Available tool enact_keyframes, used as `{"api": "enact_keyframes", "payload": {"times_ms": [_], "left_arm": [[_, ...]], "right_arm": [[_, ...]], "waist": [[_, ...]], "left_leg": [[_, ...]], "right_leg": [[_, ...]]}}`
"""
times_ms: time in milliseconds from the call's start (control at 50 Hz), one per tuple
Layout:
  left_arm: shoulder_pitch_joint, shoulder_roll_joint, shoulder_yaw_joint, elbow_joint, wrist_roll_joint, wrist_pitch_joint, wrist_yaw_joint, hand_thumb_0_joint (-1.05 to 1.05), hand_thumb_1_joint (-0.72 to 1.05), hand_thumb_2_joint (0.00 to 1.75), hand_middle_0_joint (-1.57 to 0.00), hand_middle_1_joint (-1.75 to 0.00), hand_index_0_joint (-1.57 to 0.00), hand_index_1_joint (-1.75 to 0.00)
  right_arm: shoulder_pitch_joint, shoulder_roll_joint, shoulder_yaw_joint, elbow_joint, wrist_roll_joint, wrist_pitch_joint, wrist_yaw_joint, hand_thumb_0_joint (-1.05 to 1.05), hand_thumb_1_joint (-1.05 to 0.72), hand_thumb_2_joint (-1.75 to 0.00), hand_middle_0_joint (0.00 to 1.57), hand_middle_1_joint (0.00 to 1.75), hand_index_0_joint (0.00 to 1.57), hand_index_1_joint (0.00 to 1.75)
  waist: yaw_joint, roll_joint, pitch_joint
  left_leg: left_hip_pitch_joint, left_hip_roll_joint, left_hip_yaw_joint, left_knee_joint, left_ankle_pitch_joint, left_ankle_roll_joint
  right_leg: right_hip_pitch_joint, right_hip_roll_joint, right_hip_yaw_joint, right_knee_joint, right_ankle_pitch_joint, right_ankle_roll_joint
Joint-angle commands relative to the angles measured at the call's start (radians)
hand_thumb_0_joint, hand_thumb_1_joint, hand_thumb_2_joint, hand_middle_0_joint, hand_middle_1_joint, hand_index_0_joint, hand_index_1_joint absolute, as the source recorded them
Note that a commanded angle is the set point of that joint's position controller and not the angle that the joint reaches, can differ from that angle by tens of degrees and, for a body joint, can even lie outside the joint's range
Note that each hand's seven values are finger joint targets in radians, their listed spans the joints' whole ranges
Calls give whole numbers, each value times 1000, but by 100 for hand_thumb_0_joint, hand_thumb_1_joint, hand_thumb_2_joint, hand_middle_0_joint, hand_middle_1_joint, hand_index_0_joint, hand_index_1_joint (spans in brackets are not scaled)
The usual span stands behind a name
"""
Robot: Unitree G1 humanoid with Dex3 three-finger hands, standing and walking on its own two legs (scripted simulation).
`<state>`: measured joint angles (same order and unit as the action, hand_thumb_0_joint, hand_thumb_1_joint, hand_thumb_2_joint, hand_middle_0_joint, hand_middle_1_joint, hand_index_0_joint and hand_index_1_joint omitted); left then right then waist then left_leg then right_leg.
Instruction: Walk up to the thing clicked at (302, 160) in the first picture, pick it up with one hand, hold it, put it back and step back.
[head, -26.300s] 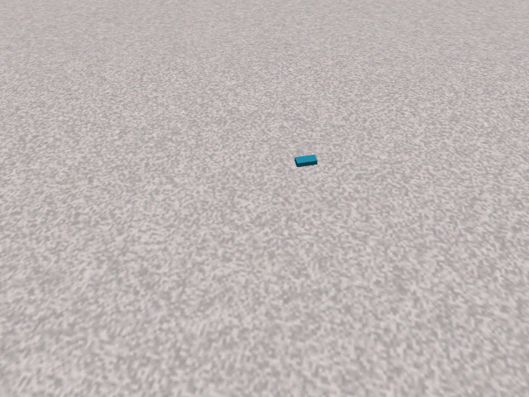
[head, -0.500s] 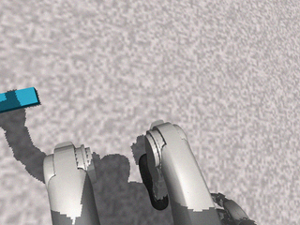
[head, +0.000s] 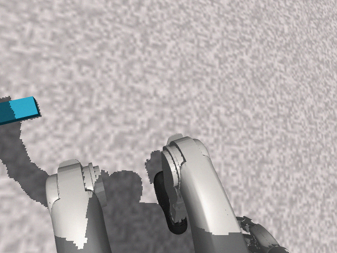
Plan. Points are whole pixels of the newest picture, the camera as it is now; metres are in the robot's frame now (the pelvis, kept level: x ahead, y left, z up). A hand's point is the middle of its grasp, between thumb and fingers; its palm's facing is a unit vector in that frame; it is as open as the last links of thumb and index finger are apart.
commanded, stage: rise first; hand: left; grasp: from above
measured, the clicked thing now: (12, 111) +0.48 +0.30 -0.31
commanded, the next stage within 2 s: approach in 0.48 s
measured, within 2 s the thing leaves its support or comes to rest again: neither
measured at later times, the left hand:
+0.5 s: hand out of the picture +0.44 +0.34 -0.18, palm faces -0.44 -0.11 -0.89, open 13.5 cm
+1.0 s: hand (4, 88) +0.50 +0.28 -0.19, palm faces -0.39 -0.08 -0.92, open 13.9 cm
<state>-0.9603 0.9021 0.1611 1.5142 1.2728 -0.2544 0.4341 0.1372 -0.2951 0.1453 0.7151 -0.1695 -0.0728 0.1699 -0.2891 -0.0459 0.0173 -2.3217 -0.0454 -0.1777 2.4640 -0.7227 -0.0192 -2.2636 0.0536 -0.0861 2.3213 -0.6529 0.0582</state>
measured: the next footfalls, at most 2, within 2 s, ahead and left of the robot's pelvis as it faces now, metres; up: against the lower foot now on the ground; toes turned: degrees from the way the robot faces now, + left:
none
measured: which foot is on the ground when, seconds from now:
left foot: down 0.00-1.00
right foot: down 0.00-1.00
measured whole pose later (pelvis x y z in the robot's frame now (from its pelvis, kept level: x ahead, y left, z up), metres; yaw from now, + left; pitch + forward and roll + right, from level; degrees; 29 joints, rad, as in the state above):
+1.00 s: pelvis +0.00 +0.00 +0.00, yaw +0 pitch +34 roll -11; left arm -1.15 0.86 0.07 1.63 1.32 -0.18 0.50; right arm 0.16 -0.30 0.18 0.69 -0.17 -0.10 0.16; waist -0.37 -0.05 0.02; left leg -2.34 -0.04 -0.18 2.46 -0.71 -0.02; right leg -2.29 0.05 -0.09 2.31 -0.63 0.05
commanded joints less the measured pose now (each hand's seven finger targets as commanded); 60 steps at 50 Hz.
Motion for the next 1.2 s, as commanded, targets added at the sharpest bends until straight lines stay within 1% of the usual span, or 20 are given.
{"api": "enact_keyframes", "payload": {"times_ms": [0,60,120,180,320,400,480,540,560,600,640,700,780,860,920,1000,1020,1040,1100,1180], "left_arm": [[-271,265,16,-162,-16,-5,34,0,-40,90,-24,-82,-22,-83],[-252,250,15,-139,-15,-5,32,0,-42,92,-22,-83,-20,-85],[-292,254,5,-148,-9,-7,26,0,-43,92,-22,-83,-20,-85],[-255,251,6,-104,-10,-6,28,0,-43,93,-22,-83,-19,-86],[-309,282,11,-142,-2,-15,31,0,-43,92,-21,-85,-19,-87],[-281,268,4,-98,-4,-14,33,0,-43,93,-21,-85,-19,-87],[-284,278,12,-147,-7,-7,31,0,-44,94,-21,-85,-18,-87],[-280,258,2,-156,-10,2,25,0,-44,94,-20,-86,-18,-88],[-283,260,5,-152,-12,3,23,0,-52,101,-21,-81,-15,-86],[-287,243,-4,-161,-18,2,17,0,-47,94,-16,-92,-15,-93],[-300,208,-23,-166,-22,0,18,0,-47,94,-16,-92,-15,-93],[-368,146,-80,-165,-14,-3,20,0,-50,97,-15,-94,-14,-95],[-465,115,-111,-118,-9,7,48,0,-51,98,-14,-95,-13,-96],[-502,158,-94,-36,34,39,94,0,-52,99,-13,-96,-12,-98],[-497,195,-68,7,48,80,118,0,-51,98,-15,-94,-13,-96],[-420,224,-44,17,21,145,129,0,-52,98,-14,-94,-12,-96],[-404,231,-38,3,14,158,122,0,-53,99,-13,-96,-11,-97],[-392,260,-24,-26,2,168,115,0,-53,99,-13,-93,-12,-95],[-352,311,4,-73,-45,188,84,0,-53,99,-15,-91,-12,-93],[-314,265,-19,-96,-101,174,11,0,-54,99,-13,-92,-11,-94]], "right_arm": [[210,-280,-91,6,5,4,-6,0,-90,-90,20,30,20,30],[211,-279,-94,6,8,7,-5,0,-90,-90,20,30,20,30],[211,-282,-93,2,11,8,-7,0,-90,-90,20,30,20,30],[205,-280,-86,1,12,5,-8,0,-90,-90,20,30,20,30],[211,-279,-89,1,14,5,-13,0,-90,-90,20,30,20,30],[202,-280,-83,-3,11,0,-14,0,-89,-90,20,30,20,30],[201,-279,-89,-4,13,1,-18,0,-89,-90,20,30,20,30],[212,-279,-92,-1,14,-1,-14,0,-89,-90,20,30,20,30],[214,-281,-94,-3,14,0,-15,0,-90,-90,20,30,20,30],[218,-282,-96,-4,17,2,-13,0,-89,-89,20,30,20,30],[225,-281,-96,-1,15,2,-15,0,-89,-89,20,30,20,30],[240,-274,-95,13,15,-5,-14,0,-90,-89,20,30,20,30],[257,-284,-87,19,10,-17,-19,0,-89,-89,20,30,20,30],[268,-292,-66,13,0,-21,-20,0,-89,-89,20,30,20,30],[268,-295,-53,-5,-3,-25,-16,0,-90,-89,20,30,20,30],[230,-298,-39,-39,11,-23,-10,0,-90,-89,20,30,20,30],[231,-297,-37,-44,11,-24,-7,0,-90,-89,20,30,20,30],[225,-304,-40,-48,21,-23,-7,0,-89,-89,20,30,20,30],[212,-306,-37,-56,35,-19,-6,0,-90,-89,20,30,20,30],[223,-296,-43,-47,39,-14,-8,0,-90,-89,20,30,20,30]], "waist": [[-2,432,-683],[2,423,-678],[-14,403,-658],[-1,375,-625],[-13,378,-678],[-7,390,-630],[10,420,-688],[1,436,-673],[-6,414,-677],[-7,409,-668],[-21,400,-671],[-57,411,-653],[-92,413,-627],[-103,445,-628],[-95,463,-643],[-48,488,-697],[-50,465,-712],[-29,453,-731],[-7,427,-743],[-44,314,-674]], "left_leg": [[537,19,100,-286,247,37],[546,20,94,-295,245,35],[524,20,92,-294,216,39],[495,16,100,-289,196,44],[511,17,104,-277,217,45],[494,17,100,-295,172,43],[524,16,108,-296,191,40],[546,19,99,-307,221,35],[541,18,97,-301,215,37],[517,16,96,-303,205,38],[529,18,94,-301,216,38],[531,22,93,-295,200,39],[527,24,86,-287,192,37],[532,25,88,-284,225,32],[518,20,105,-280,236,35],[530,20,111,-293,266,38],[514,20,118,-285,262,45],[507,19,122,-285,266,48],[462,21,129,-276,272,57],[368,24,121,-248,223,68]], "right_leg": [[348,11,-105,-193,233,-86],[334,11,-109,-191,229,-87],[317,11,-110,-199,208,-89],[320,11,-103,-210,191,-88],[343,13,-100,-208,214,-86],[312,11,-104,-208,167,-90],[331,11,-100,-209,184,-90],[318,8,-107,-199,207,-89],[314,8,-106,-201,204,-90],[315,7,-107,-205,194,-93],[312,6,-110,-207,208,-89],[298,10,-109,-214,204,-90],[268,11,-116,-209,202,-91],[283,11,-124,-195,234,-90],[307,11,-116,-195,246,-92],[345,15,-110,-187,269,-98],[379,18,-103,-195,273,-94],[392,17,-97,-196,273,-94],[447,17,-82,-198,282,-88],[470,22,-76,-222,240,-82]]}}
